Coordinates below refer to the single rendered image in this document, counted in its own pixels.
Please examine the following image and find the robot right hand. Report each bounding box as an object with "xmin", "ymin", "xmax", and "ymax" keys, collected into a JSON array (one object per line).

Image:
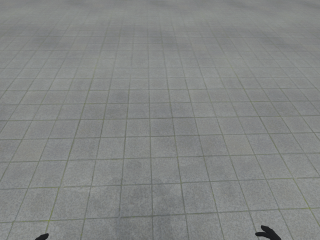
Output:
[{"xmin": 255, "ymin": 225, "xmax": 281, "ymax": 240}]

